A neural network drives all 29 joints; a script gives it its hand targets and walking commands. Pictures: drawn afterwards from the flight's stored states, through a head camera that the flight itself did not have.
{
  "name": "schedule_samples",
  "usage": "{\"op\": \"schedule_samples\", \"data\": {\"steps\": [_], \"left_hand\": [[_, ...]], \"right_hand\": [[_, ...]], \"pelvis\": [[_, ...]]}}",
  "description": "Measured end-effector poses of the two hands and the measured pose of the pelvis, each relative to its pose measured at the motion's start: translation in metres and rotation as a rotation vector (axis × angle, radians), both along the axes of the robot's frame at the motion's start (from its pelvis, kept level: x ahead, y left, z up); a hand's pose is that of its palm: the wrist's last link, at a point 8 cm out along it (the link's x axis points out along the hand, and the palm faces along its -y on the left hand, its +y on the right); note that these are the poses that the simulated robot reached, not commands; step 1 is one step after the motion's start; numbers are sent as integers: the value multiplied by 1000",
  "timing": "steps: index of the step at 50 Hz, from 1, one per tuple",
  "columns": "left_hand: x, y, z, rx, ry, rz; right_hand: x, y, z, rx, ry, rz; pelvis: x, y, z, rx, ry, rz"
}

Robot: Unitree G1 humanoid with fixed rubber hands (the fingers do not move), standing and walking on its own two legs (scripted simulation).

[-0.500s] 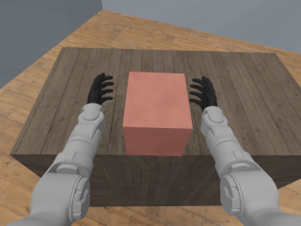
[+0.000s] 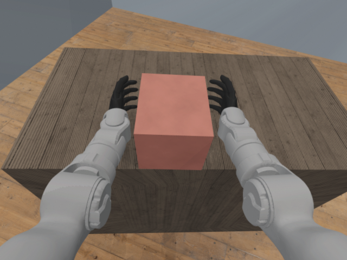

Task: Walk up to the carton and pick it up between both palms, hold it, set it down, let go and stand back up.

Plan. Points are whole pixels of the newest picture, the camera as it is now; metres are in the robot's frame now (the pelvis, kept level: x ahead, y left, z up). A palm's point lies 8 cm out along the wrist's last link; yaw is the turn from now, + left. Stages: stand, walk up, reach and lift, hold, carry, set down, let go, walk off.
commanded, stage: reach and lift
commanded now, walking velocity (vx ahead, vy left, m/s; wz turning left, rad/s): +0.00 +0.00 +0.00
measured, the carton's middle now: (172, 122) +0.46 +0.01 +0.05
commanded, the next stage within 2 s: none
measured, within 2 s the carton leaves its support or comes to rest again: neither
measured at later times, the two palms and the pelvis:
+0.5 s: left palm (118, 115) +0.44 +0.13 +0.09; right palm (226, 120) +0.43 -0.12 +0.09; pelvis +0.03 +0.01 +0.02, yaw +0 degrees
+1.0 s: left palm (117, 114) +0.44 +0.13 +0.09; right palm (226, 121) +0.43 -0.12 +0.09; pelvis +0.04 +0.01 +0.02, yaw +0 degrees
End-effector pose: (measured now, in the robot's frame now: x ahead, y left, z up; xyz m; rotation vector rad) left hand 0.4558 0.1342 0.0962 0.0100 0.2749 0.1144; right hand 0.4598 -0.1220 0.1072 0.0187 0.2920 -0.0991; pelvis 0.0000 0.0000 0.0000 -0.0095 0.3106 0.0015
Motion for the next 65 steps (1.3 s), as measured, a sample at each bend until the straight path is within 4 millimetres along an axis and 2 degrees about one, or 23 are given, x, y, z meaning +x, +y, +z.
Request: {"op": "schedule_samples", "data": {"steps": [7,16,26,65], "left_hand": [[3,1,-1,0,-50,-16],[-11,0,-3,11,-62,-28],[-14,0,-4,-7,-54,-19],[-15,0,-3,20,-45,-23]], "right_hand": [[-2,3,-7,-8,-63,-39],[-24,4,-13,-56,-132,-51],[-26,4,-12,-90,-141,-42],[-27,4,-15,-61,-159,-48]], "pelvis": [[6,0,7,4,-41,16],[23,7,16,0,-161,10],[34,10,18,-7,-237,-4],[38,12,19,-7,-242,6]]}}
